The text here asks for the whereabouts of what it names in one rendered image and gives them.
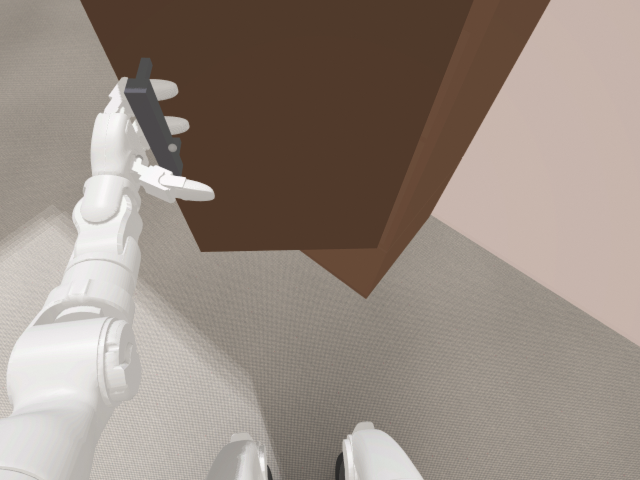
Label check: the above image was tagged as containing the right robot thigh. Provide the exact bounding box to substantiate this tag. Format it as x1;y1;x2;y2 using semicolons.
342;429;424;480

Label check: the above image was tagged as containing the left robot hand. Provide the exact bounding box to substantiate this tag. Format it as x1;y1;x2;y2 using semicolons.
91;77;215;203

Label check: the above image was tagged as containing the left robot thigh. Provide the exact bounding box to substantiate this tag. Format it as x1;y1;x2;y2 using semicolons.
205;440;268;480

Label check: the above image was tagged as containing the handle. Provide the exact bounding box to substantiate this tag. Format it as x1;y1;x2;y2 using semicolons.
124;58;183;177

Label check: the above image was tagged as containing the cupboard door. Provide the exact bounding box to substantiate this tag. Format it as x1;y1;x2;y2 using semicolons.
80;0;474;252

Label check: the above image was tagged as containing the robot thigh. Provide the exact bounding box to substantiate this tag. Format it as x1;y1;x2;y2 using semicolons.
205;440;268;480
342;429;424;480

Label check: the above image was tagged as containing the left robot upper arm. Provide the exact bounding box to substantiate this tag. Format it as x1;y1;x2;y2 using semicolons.
0;317;142;480

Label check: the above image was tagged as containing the left robot forearm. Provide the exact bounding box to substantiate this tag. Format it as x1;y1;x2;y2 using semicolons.
6;175;143;409

